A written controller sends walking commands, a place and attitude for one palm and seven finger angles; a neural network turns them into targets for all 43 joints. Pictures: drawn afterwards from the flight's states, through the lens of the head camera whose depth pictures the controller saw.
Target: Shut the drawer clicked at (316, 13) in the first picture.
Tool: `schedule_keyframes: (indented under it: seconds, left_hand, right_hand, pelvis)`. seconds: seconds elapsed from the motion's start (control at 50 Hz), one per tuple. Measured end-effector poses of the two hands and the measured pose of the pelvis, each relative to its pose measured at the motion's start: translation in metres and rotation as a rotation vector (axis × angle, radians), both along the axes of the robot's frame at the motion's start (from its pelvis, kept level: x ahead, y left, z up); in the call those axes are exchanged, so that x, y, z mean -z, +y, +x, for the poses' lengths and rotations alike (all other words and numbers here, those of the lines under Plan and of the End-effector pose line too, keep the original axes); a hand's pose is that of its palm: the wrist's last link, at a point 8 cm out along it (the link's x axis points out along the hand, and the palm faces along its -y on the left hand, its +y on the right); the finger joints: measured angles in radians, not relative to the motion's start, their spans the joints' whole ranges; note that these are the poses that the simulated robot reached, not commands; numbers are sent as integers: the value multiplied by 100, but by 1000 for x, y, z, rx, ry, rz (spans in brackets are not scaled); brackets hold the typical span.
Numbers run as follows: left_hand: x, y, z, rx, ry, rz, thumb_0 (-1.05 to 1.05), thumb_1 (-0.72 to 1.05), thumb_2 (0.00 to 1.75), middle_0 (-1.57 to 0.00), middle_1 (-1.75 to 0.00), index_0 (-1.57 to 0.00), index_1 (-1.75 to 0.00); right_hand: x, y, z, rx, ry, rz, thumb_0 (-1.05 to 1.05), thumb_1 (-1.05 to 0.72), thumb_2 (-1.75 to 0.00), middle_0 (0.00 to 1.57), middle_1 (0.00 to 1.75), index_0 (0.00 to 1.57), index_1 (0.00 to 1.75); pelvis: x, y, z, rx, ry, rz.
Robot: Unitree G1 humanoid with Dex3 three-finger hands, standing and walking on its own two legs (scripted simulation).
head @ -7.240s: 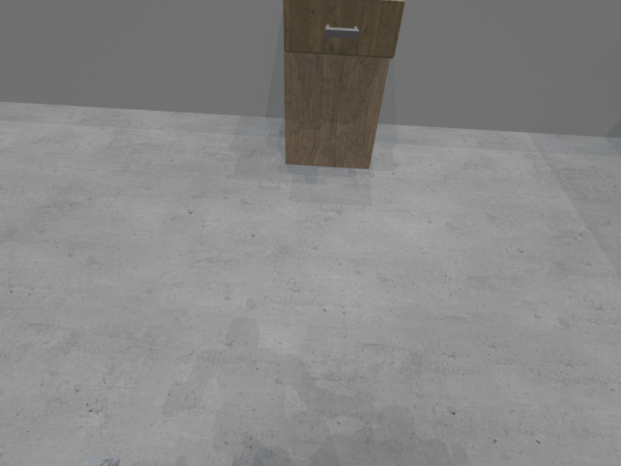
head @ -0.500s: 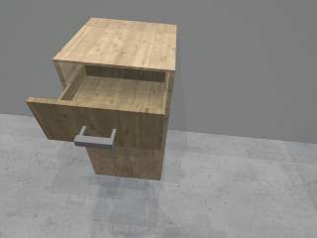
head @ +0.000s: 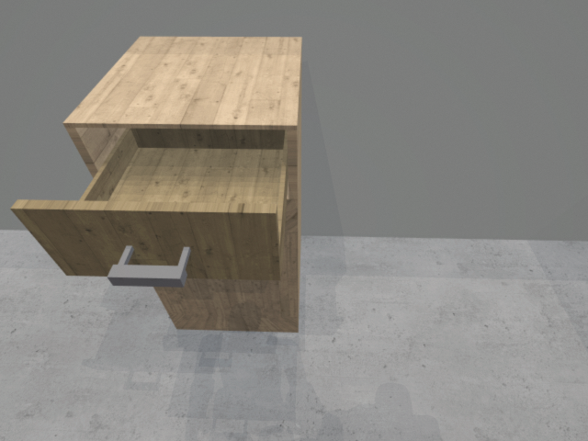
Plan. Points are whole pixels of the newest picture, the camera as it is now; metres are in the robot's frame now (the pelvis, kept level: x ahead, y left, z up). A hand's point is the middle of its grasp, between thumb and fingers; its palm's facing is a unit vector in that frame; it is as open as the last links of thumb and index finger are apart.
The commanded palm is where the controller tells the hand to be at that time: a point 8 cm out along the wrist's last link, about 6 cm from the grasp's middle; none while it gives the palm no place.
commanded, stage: look again from close up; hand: left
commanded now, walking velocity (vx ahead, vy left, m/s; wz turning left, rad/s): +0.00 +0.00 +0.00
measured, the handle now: (152, 264) +0.38 +0.26 +0.01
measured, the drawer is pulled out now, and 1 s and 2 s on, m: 0.23 0.23 0.23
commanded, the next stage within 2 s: raise the hand and make a fist in 0.10 s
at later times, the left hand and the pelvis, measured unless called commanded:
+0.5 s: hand (175, 398) +0.17 +0.16 +0.01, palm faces +0.00 -1.00 -0.01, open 6.6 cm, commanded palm +0.11 +0.23 -0.03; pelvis -0.04 +0.00 -0.04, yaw +0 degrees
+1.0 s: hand (148, 400) +0.17 +0.19 +0.02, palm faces -0.01 -1.00 -0.04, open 4.0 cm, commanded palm +0.13 +0.25 +0.02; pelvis -0.06 +0.01 -0.05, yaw +1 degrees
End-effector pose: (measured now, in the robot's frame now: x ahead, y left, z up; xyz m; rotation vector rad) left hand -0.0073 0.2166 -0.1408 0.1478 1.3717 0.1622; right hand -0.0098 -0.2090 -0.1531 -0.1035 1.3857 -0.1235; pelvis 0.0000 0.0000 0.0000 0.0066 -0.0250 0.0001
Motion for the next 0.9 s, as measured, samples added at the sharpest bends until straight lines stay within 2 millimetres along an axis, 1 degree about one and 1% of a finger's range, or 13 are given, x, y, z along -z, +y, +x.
schedule_keyframes:
  seconds: [0.22,0.24,0.26,0.3,0.38,0.44,0.48,0.52,0.62,0.66,0.72,0.82,0.9]
  left_hand:
    - [-4,2,12,10,-18,20,1,92,90,-20,-30,-20,-30]
    - [-9,5,20,-39,-67,22,1,92,90,-20,-30,-21,-30]
    - [-22,11,36,-63,-183,36,2,94,90,-20,-30,-21,-30]
    - [-58,18,73,-73,-452,79,3,94,90,-21,-31,-22,-31]
    - [-127,20,142,-27,-945,66,3,94,90,-25,-35,-25,-35]
    - [-152,11,166,60,-1244,-27,2,93,90,-28,-39,-29,-39]
    - [-154,2,165,137,-1377,-104,1,93,90,-31,-43,-32,-43]
    - [-145,-3,155,195,-1415,-158,1,92,90,-35,-47,-36,-47]
    - [-113,5,116,125,-1296,-168,1,91,90,-45,-57,-46,-57]
    - [-110,14,103,81,-1276,-116,1,90,90,-49,-61,-50,-61]
    - [-122,24,98,79,-1327,-54,2,90,90,-55,-68,-56,-68]
    - [-144,25,121,183,-1407,-88,2,90,90,-65,-78,-65,-78]
    - [-150,23,144,225,-1346,-146,2,90,90,-73,-87,-73,-87]
  right_hand:
    - [-2,-3,0,-2,27,5,1,-92,-90,20,30,20,29]
    - [-4,-7,2,-1,4,-11,1,-92,-90,20,30,20,29]
    - [-7,-12,7,-3,-54,-37,2,-93,-90,20,30,21,30]
    - [-14,-24,25,6,-200,-83,2,-93,-90,20,30,21,30]
    - [-30,-47,76,-25,-479,-145,2,-93,-90,20,30,21,30]
    - [-48,-59,117,-59,-675,-176,2,-92,-90,20,30,20,29]
    - [-60,-63,142,-94,-790,-189,2,-92,-90,20,30,20,29]
    - [-70,-63,163,-127,-882,-197,2,-92,-90,20,30,20,29]
    - [-85,-44,195,-193,-1002,-186,1,-91,-90,20,30,20,29]
    - [-83,-31,197,-218,-1010,-165,1,-91,-90,20,30,20,29]
    - [-72,-9,191,-259,-982,-121,1,-91,-90,20,30,20,29]
    - [-41,18,157,-264,-865,-39,1,-91,-90,20,30,21,30]
    - [-27,24,122,-203,-765,-13,1,-90,-90,20,30,21,30]
  pelvis:
    - [-2,-4,4,4,11,1]
    - [-2,-4,2,9,13,-2]
    - [-1,-4,2,15,16,-2]
    - [1,-2,0,2,26,1]
    - [9,1,-13,-25,76,6]
    - [23,0,-25,-10,134,15]
    - [35,-1,-33,-3,165,19]
    - [47,-2,-39,1,182,22]
    - [64,-3,-49,-15,190,10]
    - [66,-3,-51,-26,187,-5]
    - [69,-2,-55,-43,181,-27]
    - [67,2,-63,-54,168,-50]
    - [59,7,-63,-43,160,-46]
